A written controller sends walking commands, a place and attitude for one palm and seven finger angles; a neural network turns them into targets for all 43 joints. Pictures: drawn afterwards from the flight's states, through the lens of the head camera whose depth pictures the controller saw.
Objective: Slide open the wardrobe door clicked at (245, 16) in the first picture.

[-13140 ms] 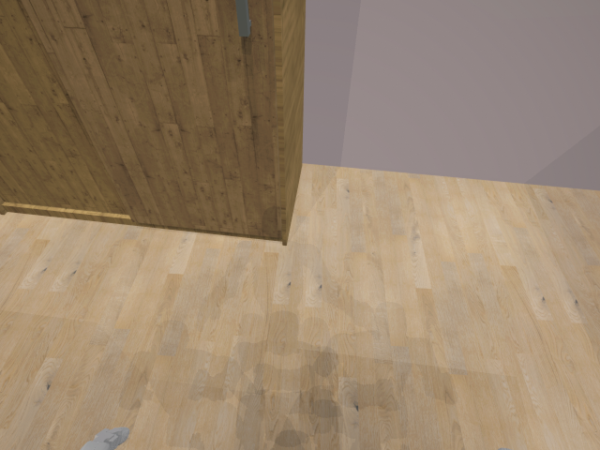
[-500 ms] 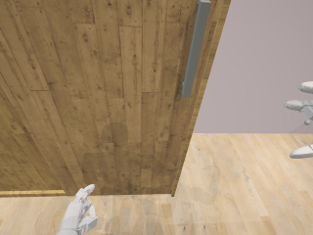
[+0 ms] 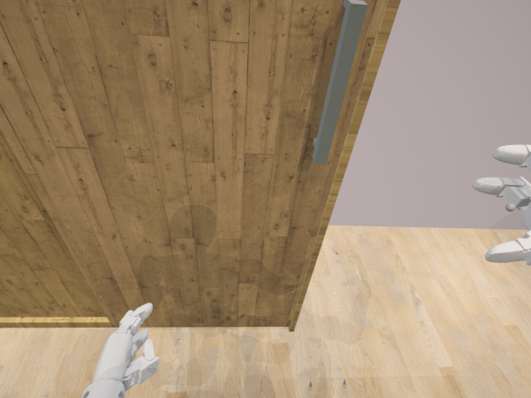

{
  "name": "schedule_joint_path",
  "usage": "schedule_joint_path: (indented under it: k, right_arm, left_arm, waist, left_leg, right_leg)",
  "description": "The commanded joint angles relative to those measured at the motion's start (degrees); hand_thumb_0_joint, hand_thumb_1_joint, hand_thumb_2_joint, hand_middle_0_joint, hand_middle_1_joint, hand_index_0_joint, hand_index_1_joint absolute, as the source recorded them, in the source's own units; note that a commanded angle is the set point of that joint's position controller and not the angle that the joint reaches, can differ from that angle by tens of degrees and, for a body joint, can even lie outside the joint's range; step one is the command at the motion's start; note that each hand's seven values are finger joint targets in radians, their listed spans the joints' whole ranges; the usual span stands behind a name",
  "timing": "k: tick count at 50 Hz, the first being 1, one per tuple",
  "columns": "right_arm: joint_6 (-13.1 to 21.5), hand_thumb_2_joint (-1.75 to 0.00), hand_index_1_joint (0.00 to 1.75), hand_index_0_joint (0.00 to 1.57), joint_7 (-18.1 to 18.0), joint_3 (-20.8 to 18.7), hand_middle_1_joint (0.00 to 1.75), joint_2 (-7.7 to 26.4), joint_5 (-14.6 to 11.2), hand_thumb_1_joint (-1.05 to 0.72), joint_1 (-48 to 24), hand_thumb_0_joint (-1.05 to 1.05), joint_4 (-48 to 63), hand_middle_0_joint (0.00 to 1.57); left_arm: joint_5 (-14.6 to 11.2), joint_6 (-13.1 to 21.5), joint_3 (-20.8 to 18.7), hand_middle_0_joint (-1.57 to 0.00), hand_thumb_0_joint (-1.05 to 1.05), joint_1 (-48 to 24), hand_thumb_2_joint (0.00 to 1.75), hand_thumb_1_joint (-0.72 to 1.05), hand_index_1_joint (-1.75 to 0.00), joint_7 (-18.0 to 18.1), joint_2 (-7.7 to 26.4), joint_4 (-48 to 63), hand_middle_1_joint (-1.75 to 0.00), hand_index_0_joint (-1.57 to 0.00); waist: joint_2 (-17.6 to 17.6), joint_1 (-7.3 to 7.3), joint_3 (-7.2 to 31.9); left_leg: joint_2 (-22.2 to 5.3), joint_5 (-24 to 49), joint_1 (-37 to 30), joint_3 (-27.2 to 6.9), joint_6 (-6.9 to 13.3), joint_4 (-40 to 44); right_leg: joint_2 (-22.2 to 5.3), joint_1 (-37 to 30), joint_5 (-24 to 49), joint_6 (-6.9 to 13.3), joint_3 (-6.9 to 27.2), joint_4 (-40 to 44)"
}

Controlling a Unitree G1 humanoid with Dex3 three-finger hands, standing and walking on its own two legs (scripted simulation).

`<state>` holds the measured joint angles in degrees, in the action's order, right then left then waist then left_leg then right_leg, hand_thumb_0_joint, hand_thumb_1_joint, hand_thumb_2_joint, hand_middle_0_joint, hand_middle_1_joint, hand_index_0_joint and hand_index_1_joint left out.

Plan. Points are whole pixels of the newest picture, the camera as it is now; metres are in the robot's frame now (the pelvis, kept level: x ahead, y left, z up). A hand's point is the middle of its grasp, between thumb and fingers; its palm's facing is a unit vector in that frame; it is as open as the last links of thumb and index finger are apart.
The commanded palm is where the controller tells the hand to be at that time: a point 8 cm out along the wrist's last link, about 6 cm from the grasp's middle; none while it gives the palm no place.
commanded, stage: raise the hand with hooked fingers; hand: right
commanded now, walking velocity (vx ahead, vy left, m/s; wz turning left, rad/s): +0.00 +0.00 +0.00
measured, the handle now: (332, 89) +0.53 -0.10 +0.25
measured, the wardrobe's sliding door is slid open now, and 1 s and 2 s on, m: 0.00 0.00 0.00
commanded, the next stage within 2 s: move the hooked fingers beside the handle in 0.02 s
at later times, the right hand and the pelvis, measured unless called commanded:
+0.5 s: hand (465, 181) +0.33 -0.25 +0.23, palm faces +0.02 +1.00 -0.05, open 14.0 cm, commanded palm +0.30 -0.29 +0.23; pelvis +0.01 -0.01 +0.00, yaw +1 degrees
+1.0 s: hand (427, 160) +0.38 -0.22 +0.22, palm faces +0.03 +1.00 -0.02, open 14.0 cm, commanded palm +0.35 -0.27 +0.23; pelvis +0.01 +0.00 +0.00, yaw +1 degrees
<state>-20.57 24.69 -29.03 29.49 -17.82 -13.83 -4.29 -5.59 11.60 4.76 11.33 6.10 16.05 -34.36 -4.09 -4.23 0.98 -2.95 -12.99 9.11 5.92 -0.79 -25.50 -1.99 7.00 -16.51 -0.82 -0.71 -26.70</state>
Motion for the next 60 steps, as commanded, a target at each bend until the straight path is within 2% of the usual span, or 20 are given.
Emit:
schedule_joint_path:
  k: [1, 3, 6, 11, 12, 13, 15, 19, 24, 26, 28, 33, 34, 37, 44, 47, 52, 54, 57, 60]
  right_arm:
    - [4.5, -0.3, 1.2, 0.3, 2.0, -5.8, 1.2, 17.9, -2.3, 0.5, -17.0, 0.0, 12.9, 0.3]
    - [5.5, -0.3, 1.2, 0.3, 2.0, -8.9, 1.2, 20.0, -3.4, 0.5, -14.7, 0.0, 12.4, 0.3]
    - [5.5, -0.3, 1.2, 0.3, 1.4, -8.5, 1.2, 18.7, -3.6, 0.5, -15.8, 0.0, 11.6, 0.3]
    - [4.1, -0.3, 1.2, 0.3, 0.3, -1.4, 1.2, 13.7, -1.7, 0.5, -21.5, 0.0, 10.9, 0.3]
    - [4.0, -0.3, 1.2, 0.3, 0.2, 0.6, 1.2, 12.1, -1.4, 0.5, -23.1, 0.0, 11.0, 0.3]
    - [4.0, -0.3, 1.2, 0.3, 0.0, 0.3, 1.2, 13.0, -1.3, 0.5, -23.2, 0.0, 9.6, 0.3]
    - [4.3, -0.3, 1.2, 0.3, -0.3, 2.1, 1.2, 12.2, -0.5, 0.5, -27.6, 0.0, 9.7, 0.3]
    - [6.2, -0.3, 1.2, 0.3, -2.0, -1.2, 1.2, 15.5, 0.0, 0.5, -29.4, 0.0, 10.9, 0.3]
    - [6.2, -0.3, 1.2, 0.3, -3.8, -2.6, 1.2, 14.7, 0.2, 0.5, -26.3, 0.0, 9.2, 0.3]
    - [4.8, -0.3, 1.2, 0.3, -4.3, 0.6, 1.2, 11.4, 0.8, 0.5, -27.4, 0.0, 7.8, 0.3]
    - [3.1, -0.3, 1.2, 0.3, -4.6, 0.7, 1.2, 11.2, 0.9, 0.5, -25.6, 0.0, 5.0, 0.3]
    - [2.1, -0.3, 1.2, 0.3, -5.6, 4.7, 1.2, 7.5, 1.3, 0.5, -29.8, 0.0, 8.5, 0.3]
    - [2.5, -0.3, 1.2, 0.3, -6.2, 2.7, 1.2, 9.6, 1.4, 0.5, -30.9, 0.0, 8.8, 0.3]
    - [4.1, -0.3, 1.2, 0.3, -7.2, 2.9, 1.2, 9.0, 1.5, 0.5, -33.5, 0.0, 10.9, 0.3]
    - [3.3, -0.3, 1.2, 0.3, -9.0, 5.9, 1.2, 8.2, 3.5, 0.5, -39.5, 0.0, 0.9, 0.3]
    - [3.0, -0.3, 1.2, 0.3, -8.8, 6.8, 1.2, 7.9, 4.0, 0.5, -40.6, 0.0, -2.2, 0.3]
    - [5.7, -0.3, 1.2, 0.3, -8.5, 6.6, 1.2, 8.5, 3.9, 0.5, -44.4, 0.0, -2.4, 0.3]
    - [6.5, -0.3, 1.2, 0.3, -8.7, 7.3, 1.2, 8.2, 3.7, 0.5, -45.9, 0.0, -5.0, 0.3]
    - [7.4, -0.3, 1.2, 0.3, -9.6, 7.7, 1.2, 8.0, 4.3, 0.5, -48.6, 0.0, -6.2, 0.3]
    - [7.4, -0.3, 1.2, 0.3, -10.6, 7.8, 1.2, 8.1, 4.8, 0.5, -49.2, 0.0, -10.0, 0.3]
  left_arm:
    - [0.2, 3.5, -2.3, -0.2, 0.0, -8.4, 0.9, 0.9, -0.3, 0.1, 6.2, 10.6, -0.3, -0.2]
    - [0.4, 3.2, -2.3, -0.2, 0.0, -8.5, 0.9, 0.9, -0.3, -0.3, 6.0, 10.4, -0.3, -0.2]
    - [0.2, 3.1, -2.1, -0.2, 0.0, -8.9, 0.9, 0.9, -0.3, -0.5, 5.8, 10.4, -0.3, -0.2]
    - [-0.2, 3.1, -2.2, -0.2, 0.0, -8.2, 0.9, 0.9, -0.3, -0.3, 5.6, 9.7, -0.3, -0.2]
    - [-0.2, 3.2, -2.1, -0.2, 0.0, -8.1, 0.9, 0.9, -0.3, -0.2, 5.6, 9.8, -0.3, -0.2]
    - [-0.1, 3.1, -2.2, -0.2, 0.0, -7.8, 0.9, 0.9, -0.3, 0.0, 5.7, 9.5, -0.3, -0.2]
    - [-0.1, 3.1, -2.2, -0.2, 0.0, -7.8, 0.9, 0.9, -0.3, 0.4, 5.8, 9.4, -0.3, -0.2]
    - [0.4, 3.1, -2.2, -0.2, 0.0, -8.0, 0.9, 0.9, -0.3, 0.5, 5.5, 9.4, -0.3, -0.2]
    - [0.5, 2.3, -2.2, -0.2, 0.0, -8.1, 0.9, 0.9, -0.3, -0.3, 5.0, 9.5, -0.3, -0.2]
    - [0.3, 1.8, -2.3, -0.2, 0.0, -8.3, 0.9, 0.9, -0.3, -0.5, 5.0, 9.4, -0.3, -0.2]
    - [0.3, 1.2, -2.6, -0.2, 0.0, -7.8, 0.9, 0.9, -0.3, -0.8, 5.4, 9.0, -0.3, -0.2]
    - [0.3, 0.4, -2.8, -0.2, 0.0, -8.3, 0.9, 0.9, -0.3, -0.9, 5.2, 9.8, -0.3, -0.2]
    - [0.4, 0.4, -3.0, -0.2, 0.0, -8.1, 0.9, 0.9, -0.3, -0.8, 5.4, 9.6, -0.3, -0.2]
    - [0.6, 0.3, -3.0, -0.2, 0.0, -8.4, 0.9, 0.9, -0.3, -0.5, 4.9, 9.5, -0.3, -0.2]
    - [0.4, -0.7, -2.9, -0.2, 0.0, -7.0, 0.9, 0.9, -0.3, 0.3, 5.3, 7.1, -0.3, -0.2]
    - [0.4, -1.1, -2.9, -0.2, 0.0, -6.7, 0.9, 0.9, -0.3, 0.5, 5.3, 7.4, -0.3, -0.2]
    - [0.5, -1.4, -3.1, -0.2, 0.0, -6.3, 0.9, 0.9, -0.3, 0.3, 5.2, 7.9, -0.3, -0.2]
    - [0.4, -1.5, -3.2, -0.2, 0.0, -5.6, 0.9, 0.9, -0.3, 0.3, 5.3, 7.3, -0.3, -0.2]
    - [0.5, -1.5, -3.4, -0.2, 0.0, -4.9, 0.9, 0.9, -0.3, 0.4, 5.5, 7.0, -0.3, -0.2]
    - [0.5, -1.8, -3.4, -0.2, 0.0, -4.3, 0.9, 0.9, -0.3, 0.5, 5.7, 6.4, -0.3, -0.2]
  waist:
    - [2.7, 0.66, 12.3]
    - [3.1, -0.26, 12.2]
    - [0.3, 0.07, 10.7]
    - [-3.5, 1.82, 8.5]
    - [-3.2, 2.22, 8.8]
    - [0.4, 2.27, 7.7]
    - [-0.4, 2.85, 8.9]
    - [-1.3, 1.6, 13.8]
    - [-0.9, 0.31, 14.9]
    - [-2.2, 0.85, 13.4]
    - [1.0, 0.67, 12.0]
    - [2.3, 1.59, 13.5]
    - [2.9, 1.54, 14.7]
    - [2.1, 1.7, 16.9]
    - [1.3, 3.33, 12.1]
    - [1.6, 3.37, 13.6]
    - [1.8, 3.44, 17.0]
    - [3.4, 3.94, 15.9]
    - [1.0, 3.95, 16.2]
    - [3.3, 4.07, 15.4]
  left_leg:
    - [2.6, 11.8, -3.6, -1.3, 1.4, 2.3]
    - [2.7, 12.8, -4.9, -1.7, 1.5, 2.5]
    - [2.7, 13.0, -3.3, -1.2, 1.7, 2.4]
    - [2.6, 11.4, -0.5, -1.2, 1.7, 2.9]
    - [2.6, 10.5, 0.1, -1.3, 1.6, 3.0]
    - [2.8, 9.9, 0.0, -1.4, 1.6, 3.5]
    - [2.6, 8.2, 0.4, -1.4, 1.5, 3.4]
    - [2.4, 10.3, -2.7, -1.4, 2.0, 2.7]
    - [2.2, 16.4, -5.6, -1.2, 2.2, 1.6]
    - [2.1, 16.8, -4.2, -1.0, 2.3, 1.3]
    - [2.4, 17.3, -4.0, -0.7, 2.3, 1.7]
    - [2.3, 17.3, -3.3, -0.9, 2.0, 1.2]
    - [2.3, 17.8, -3.8, -1.0, 2.0, 1.1]
    - [2.2, 18.7, -4.5, -1.4, 2.0, 0.8]
    - [2.1, 14.5, -1.7, -1.7, 1.9, 2.3]
    - [1.9, 15.5, -2.4, -1.8, 2.0, 1.9]
    - [1.9, 18.6, -4.3, -2.0, 2.1, 1.3]
    - [1.9, 17.9, -3.6, -2.1, 1.9, 1.7]
    - [1.9, 16.4, -2.9, -2.2, 2.2, 1.7]
    - [1.9, 15.4, -2.9, -2.2, 2.0, 2.1]
  right_leg:
    - [2.8, -1.6, 13.6, 2.3, 1.9, 3.7]
    - [2.9, -0.6, 14.4, 2.3, 1.6, 3.4]
    - [2.8, -0.5, 14.7, 2.0, 1.4, 3.8]
    - [2.5, -1.6, 13.7, 1.6, 1.3, 4.1]
    - [2.6, -1.9, 12.8, 1.7, 1.4, 4.1]
    - [2.3, -1.1, 12.4, 1.8, 1.7, 4.0]
    - [2.6, -1.6, 10.9, 2.0, 2.0, 4.3]
    - [2.7, -2.7, 13.7, 1.8, 2.3, 4.4]
    - [2.6, -1.6, 18.8, 1.5, 1.3, 4.3]
    - [2.4, -1.4, 19.4, 1.2, 1.2, 4.4]
    - [2.0, -0.6, 19.9, 1.3, 1.3, 4.4]
    - [2.2, -1.8, 20.0, 1.5, 1.2, 3.8]
    - [2.2, -2.0, 20.2, 1.6, 1.4, 3.8]
    - [2.4, -3.4, 20.9, 1.8, 0.9, 3.4]
    - [2.4, -1.0, 16.0, 2.0, 0.5, 3.9]
    - [2.7, -0.7, 16.4, 2.0, 0.6, 3.7]
    - [2.6, -1.8, 18.9, 2.1, 0.3, 3.2]
    - [2.4, -1.1, 17.9, 2.3, 0.4, 3.3]
    - [2.3, -1.4, 17.3, 2.0, 0.6, 3.7]
    - [2.3, 0.0, 16.2, 2.2, 0.5, 4.0]
